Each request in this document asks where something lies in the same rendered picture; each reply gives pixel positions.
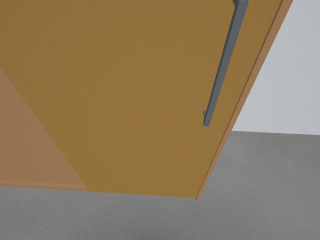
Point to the handle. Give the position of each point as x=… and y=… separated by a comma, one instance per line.
x=232, y=35

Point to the wardrobe door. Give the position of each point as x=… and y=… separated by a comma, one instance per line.
x=27, y=152
x=121, y=85

